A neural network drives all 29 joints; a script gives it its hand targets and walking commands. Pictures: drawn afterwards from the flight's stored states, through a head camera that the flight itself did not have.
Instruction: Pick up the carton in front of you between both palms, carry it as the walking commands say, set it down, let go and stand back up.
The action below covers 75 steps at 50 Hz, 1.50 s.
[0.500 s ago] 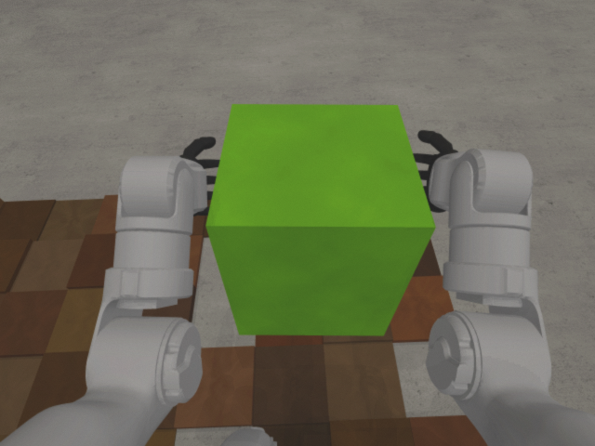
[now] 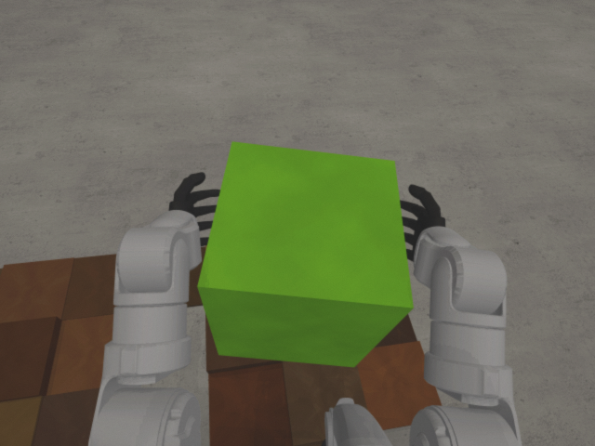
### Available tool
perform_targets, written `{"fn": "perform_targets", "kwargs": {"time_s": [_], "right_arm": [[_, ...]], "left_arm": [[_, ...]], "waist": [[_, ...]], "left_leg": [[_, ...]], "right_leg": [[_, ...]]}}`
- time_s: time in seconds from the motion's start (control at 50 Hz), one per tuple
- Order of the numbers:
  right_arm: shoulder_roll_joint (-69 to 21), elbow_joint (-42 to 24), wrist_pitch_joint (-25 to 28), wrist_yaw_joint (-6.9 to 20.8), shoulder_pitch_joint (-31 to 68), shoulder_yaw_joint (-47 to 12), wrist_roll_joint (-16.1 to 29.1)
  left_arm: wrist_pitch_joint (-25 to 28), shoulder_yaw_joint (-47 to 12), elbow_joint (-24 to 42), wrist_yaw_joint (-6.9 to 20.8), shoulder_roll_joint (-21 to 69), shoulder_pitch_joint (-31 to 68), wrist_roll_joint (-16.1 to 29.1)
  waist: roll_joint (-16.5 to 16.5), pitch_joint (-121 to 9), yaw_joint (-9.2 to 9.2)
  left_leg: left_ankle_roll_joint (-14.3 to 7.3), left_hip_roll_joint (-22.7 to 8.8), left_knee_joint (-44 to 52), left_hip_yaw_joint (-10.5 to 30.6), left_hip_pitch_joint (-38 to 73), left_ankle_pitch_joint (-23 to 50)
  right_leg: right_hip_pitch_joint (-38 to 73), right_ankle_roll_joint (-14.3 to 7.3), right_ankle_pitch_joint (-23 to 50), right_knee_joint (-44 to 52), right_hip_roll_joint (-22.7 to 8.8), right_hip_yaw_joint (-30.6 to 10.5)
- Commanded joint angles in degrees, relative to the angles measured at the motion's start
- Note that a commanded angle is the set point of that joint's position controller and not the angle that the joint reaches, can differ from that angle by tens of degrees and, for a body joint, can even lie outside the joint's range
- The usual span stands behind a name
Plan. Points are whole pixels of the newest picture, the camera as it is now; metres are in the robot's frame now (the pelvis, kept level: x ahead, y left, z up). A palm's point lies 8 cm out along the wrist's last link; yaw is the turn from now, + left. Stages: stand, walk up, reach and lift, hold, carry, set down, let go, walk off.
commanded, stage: carry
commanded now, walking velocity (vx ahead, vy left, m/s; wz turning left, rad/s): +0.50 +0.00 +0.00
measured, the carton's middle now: (299, 265) +0.36 -0.02 +0.01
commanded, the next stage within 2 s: none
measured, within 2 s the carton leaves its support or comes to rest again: neither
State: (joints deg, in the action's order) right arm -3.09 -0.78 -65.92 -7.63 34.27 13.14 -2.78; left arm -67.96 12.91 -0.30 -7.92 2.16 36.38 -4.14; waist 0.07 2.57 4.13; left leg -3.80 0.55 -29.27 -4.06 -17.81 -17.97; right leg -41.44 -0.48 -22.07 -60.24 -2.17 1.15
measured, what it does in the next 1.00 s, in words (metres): walks ahead: right foot, then left foot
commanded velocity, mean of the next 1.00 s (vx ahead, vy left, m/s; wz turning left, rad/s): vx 0.50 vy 0.00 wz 0.00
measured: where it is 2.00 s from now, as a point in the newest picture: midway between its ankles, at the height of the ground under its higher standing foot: (287, 188)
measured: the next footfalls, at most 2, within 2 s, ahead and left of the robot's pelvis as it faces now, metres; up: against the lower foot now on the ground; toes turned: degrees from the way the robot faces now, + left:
right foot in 0.12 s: +0.27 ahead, -0.13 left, +0.02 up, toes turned -4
left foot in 0.58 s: +0.53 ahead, +0.08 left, +0.03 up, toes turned +6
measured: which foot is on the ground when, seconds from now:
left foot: down 0.00-0.14, up 0.16-0.56, down 0.58-1.00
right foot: up 0.00-0.10, down 0.12-0.62, up 0.64-1.00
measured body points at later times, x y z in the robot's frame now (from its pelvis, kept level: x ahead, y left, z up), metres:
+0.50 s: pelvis +0.29 -0.04 +0.02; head +0.32 -0.04 +0.47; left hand +0.67 +0.15 +0.19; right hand +0.70 -0.15 +0.19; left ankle +0.41 +0.10 -0.67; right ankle +0.23 -0.13 -0.72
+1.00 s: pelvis +0.58 -0.02 +0.02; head +0.63 -0.02 +0.47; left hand +0.98 +0.12 +0.19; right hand +0.97 -0.19 +0.19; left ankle +0.49 +0.08 -0.70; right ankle +0.70 -0.13 -0.69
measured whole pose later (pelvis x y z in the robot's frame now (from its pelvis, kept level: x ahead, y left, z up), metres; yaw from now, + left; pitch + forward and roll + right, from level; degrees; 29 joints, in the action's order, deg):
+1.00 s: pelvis +0.58 -0.02 +0.02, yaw +0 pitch +6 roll +1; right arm -1.4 -0.5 -75.0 -8.4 48.0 15.6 -2.4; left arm -76.8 17.1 0.1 -8.1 -0.9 49.0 -3.9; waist -1.3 -0.6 3.7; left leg -1.5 0.3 -31.2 -6.1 -13.3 -23.7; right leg -35.5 -1.5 -4.7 -35.8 -2.1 2.3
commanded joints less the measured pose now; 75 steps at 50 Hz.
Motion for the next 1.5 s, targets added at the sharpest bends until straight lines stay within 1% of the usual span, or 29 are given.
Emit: {"fn": "perform_targets", "kwargs": {"time_s": [0.0,0.06,0.1,0.12,0.14,0.16,0.2,0.22,0.26,0.46,0.52,0.56,0.58,0.6,0.62,0.68,0.84,0.98,1.02,1.04,1.06,1.08,1.1,1.12,1.16,1.3,1.4,1.46,1.48], "right_arm": [[-60.68,-6.57,0.40,15.24,44.94,-44.66,28.24],[-58.42,-5.81,-0.17,15.46,45.93,-44.31,28.71],[-56.62,-5.62,-1.15,14.98,46.53,-43.60,28.82],[-55.30,-5.33,-1.98,14.75,47.39,-43.05,28.85],[-55.40,-5.07,-2.96,14.67,48.07,-42.03,28.95],[-54.96,-4.64,-3.61,14.38,49.51,-41.54,28.81],[-54.47,-5.36,-4.65,13.42,51.66,-39.54,28.02],[-53.99,-5.96,-5.37,12.74,52.31,-38.24,27.22],[-52.73,-5.15,-6.89,11.29,51.27,-35.87,24.83],[-51.95,9.18,-9.98,10.61,50.98,-28.47,16.55],[-53.75,11.86,-9.78,11.31,52.45,-27.39,17.51],[-54.74,13.77,-9.53,11.73,52.88,-26.65,18.60],[-54.64,14.96,-9.29,11.92,51.78,-25.77,18.93],[-53.81,15.35,-8.79,11.95,51.33,-24.83,18.52],[-55.47,14.67,-8.53,12.06,52.31,-25.07,19.31],[-59.76,4.52,-7.84,12.54,61.12,-28.55,24.52],[-57.39,-8.69,-8.86,12.22,60.75,-34.05,28.09],[-52.62,-1.09,-9.82,12.72,54.77,-34.61,24.42],[-53.01,2.79,-9.98,12.84,55.27,-34.32,24.59],[-53.86,4.45,-10.22,13.09,56.43,-34.06,24.97],[-56.08,4.23,-10.20,13.40,59.80,-33.73,25.66],[-56.77,5.23,-10.29,13.72,60.28,-33.86,25.86],[-59.72,7.06,-10.00,13.85,60.37,-33.75,26.09],[-60.39,7.73,-9.56,13.86,59.39,-32.94,25.56],[-63.57,8.56,-8.71,13.63,56.51,-31.79,24.82],[-66.36,5.75,-4.98,12.03,38.16,-31.87,16.76],[-63.50,-4.69,-3.18,12.66,28.19,-36.88,14.14],[-59.05,-8.77,-3.10,13.76,21.52,-39.02,13.97],[-56.89,-9.56,-3.25,14.20,19.58,-39.31,14.00]], "left_arm": [[2.87,-39.49,5.02,10.95,58.03,38.49,20.04],[2.23,-38.93,6.18,10.84,54.87,40.19,20.00],[1.16,-38.46,6.41,10.87,53.10,41.89,21.02],[0.57,-37.55,5.35,10.90,51.39,40.44,20.92],[0.44,-36.68,4.76,10.77,49.42,41.05,20.59],[-0.28,-36.75,5.24,10.77,49.75,40.96,21.57],[-1.54,-37.47,9.63,11.15,51.44,47.81,24.83],[-2.32,-37.52,11.68,11.28,52.31,51.05,26.28],[-4.08,-37.35,12.95,11.69,53.37,53.95,28.26],[-7.40,-33.11,-2.25,15.40,57.91,58.57,29.80],[-6.80,-31.37,-5.38,15.58,59.36,60.19,29.14],[-6.64,-30.45,-6.63,15.23,59.95,60.68,29.12],[-6.65,-29.69,-7.58,15.06,59.57,60.23,28.58],[-6.84,-28.70,-8.54,14.98,60.63,60.01,28.28],[-6.62,-28.71,-7.79,14.64,60.86,61.11,27.80],[-6.11,-28.68,-4.20,13.04,61.91,61.50,27.31],[-6.38,-30.25,5.02,8.38,56.13,55.47,21.39],[-8.35,-31.26,-0.04,10.75,51.65,52.13,21.20],[-8.82,-29.76,-4.27,11.87,51.18,51.47,21.65],[-8.45,-28.77,-6.43,12.18,50.65,51.31,20.71],[-7.75,-27.22,-8.07,12.50,50.13,50.47,19.97],[-7.56,-26.25,-9.65,12.81,51.73,48.41,20.13],[-7.40,-25.83,-8.89,13.01,51.62,49.58,20.03],[-7.17,-26.41,-8.48,13.36,54.58,50.18,21.11],[-6.26,-27.63,-4.51,14.11,59.18,53.56,23.40],[-3.08,-34.27,2.65,16.53,68.45,46.15,26.35],[-1.01,-41.34,10.71,17.17,67.95,34.47,26.80],[-1.03,-45.72,13.51,17.38,65.48,28.35,27.12],[-1.22,-46.48,13.89,17.47,63.83,27.10,27.00]], "waist": [[8.16,-31.64,0.78],[9.31,-28.85,-0.18],[7.29,-33.72,-3.87],[1.46,-38.63,-6.86],[-15.75,-43.39,-8.28],[-17.88,-42.41,-8.10],[-7.06,-36.69,-8.62],[-5.25,-35.05,-8.17],[-5.08,-35.13,-7.31],[-5.90,-25.92,-8.85],[-9.40,-23.56,-7.14],[-6.57,-28.15,-3.14],[-1.49,-33.43,-1.03],[13.89,-38.22,-0.09],[17.69,-37.08,-0.27],[4.45,-32.21,-0.32],[8.56,-35.29,-0.16],[8.12,-31.19,1.19],[5.64,-31.22,-1.70],[0.04,-32.22,-3.47],[-12.13,-35.73,-5.83],[-19.80,-35.74,-8.01],[-18.16,-36.28,-8.00],[-10.05,-34.46,-8.45],[-6.12,-32.20,-8.25],[-6.97,-30.45,-8.39],[-5.05,-26.29,-9.61],[-1.86,-27.90,-5.42],[1.02,-29.36,-3.30]], "left_leg": [[-8.07,-12.97,2.31,12.37,27.38,39.76],[-4.72,-11.80,2.45,6.94,20.32,42.43],[-0.51,-8.86,-9.63,0.76,12.79,45.40],[2.15,-6.25,-20.34,-0.32,0.89,30.18],[4.41,2.29,-35.34,0.33,-15.70,0.44],[3.15,2.71,-44.58,5.37,-22.63,-12.91],[2.04,-1.04,-45.47,6.63,-28.33,-10.50],[2.05,-2.26,-41.56,6.56,-27.84,-8.09],[2.36,-2.59,-34.80,5.74,-24.56,-5.82],[3.06,-2.31,-14.46,0.19,-23.75,4.31],[1.52,1.33,-6.13,-5.84,-11.29,6.59],[-0.74,2.93,0.13,-7.53,5.91,9.70],[-2.43,-4.37,1.48,3.03,18.69,5.72],[-8.89,-19.20,6.20,31.66,30.74,1.23],[-11.80,-20.83,8.36,40.26,34.60,8.04],[-9.51,-17.71,4.30,26.41,26.07,20.00],[-8.71,-14.14,4.21,12.21,25.25,31.32],[-4.39,-11.16,-4.43,6.26,29.37,37.12],[-1.06,-8.84,-13.96,1.96,21.56,36.87],[0.79,-5.07,-17.55,-0.95,11.72,30.56],[3.53,-1.99,-29.56,-0.42,-7.39,13.93],[4.15,2.89,-38.74,-0.40,-18.77,-12.65],[3.76,2.11,-43.39,3.13,-25.81,-14.76],[3.40,-0.44,-40.14,4.77,-27.24,-12.11],[3.88,-2.11,-31.43,4.81,-25.42,-6.22],[5.50,-0.85,-10.59,0.30,-21.46,12.43],[3.25,-1.13,6.51,-1.30,-11.01,31.32],[1.84,0.60,10.25,-5.67,10.74,35.41],[1.91,-2.59,7.71,-3.48,22.09,36.18]], "right_leg": [[-1.42,-0.01,8.14,11.61,0.87,2.67],[12.01,-0.87,11.29,25.70,4.45,8.00],[33.37,-3.81,17.29,31.93,5.11,9.70],[48.01,-7.57,14.44,32.35,-4.04,-4.00],[61.30,-15.83,24.68,34.62,-17.78,-29.81],[63.21,-17.75,28.50,36.04,-18.36,-33.63],[59.65,-14.85,34.33,33.37,-15.83,-24.32],[56.60,-13.14,34.93,33.80,-14.74,-21.18],[53.52,-11.19,32.44,35.52,-13.33,-17.30],[46.17,-11.32,29.44,39.24,-10.99,-7.97],[40.29,-7.76,34.31,37.59,-9.66,-3.17],[34.87,-4.40,42.23,24.80,-7.10,2.93],[27.19,-1.81,30.13,12.33,-4.88,5.13],[11.09,0.67,10.78,-3.56,2.87,4.52],[0.94,-0.32,-7.51,-12.07,5.64,-1.32],[-2.97,-2.36,-2.93,-14.27,-0.33,-3.95],[1.09,-0.34,4.60,10.09,-0.12,0.86],[8.02,-1.67,22.74,32.91,1.38,2.51],[24.66,-2.51,29.87,41.31,2.68,6.65],[36.85,-3.05,28.08,39.80,2.55,5.16],[55.38,-10.34,40.72,32.36,-8.63,-11.44],[61.43,-12.84,58.59,31.67,-14.20,-21.30],[65.03,-14.79,53.66,32.39,-16.22,-23.27],[61.52,-13.29,44.77,34.10,-15.42,-22.11],[56.55,-10.65,45.90,36.37,-13.21,-17.58],[53.61,-9.55,44.80,38.85,-8.79,-7.94],[48.41,-6.72,37.27,36.30,-5.61,-4.39],[38.41,-3.91,40.26,23.44,-2.53,0.29],[29.73,-2.47,31.25,14.19,-0.35,1.81]]}}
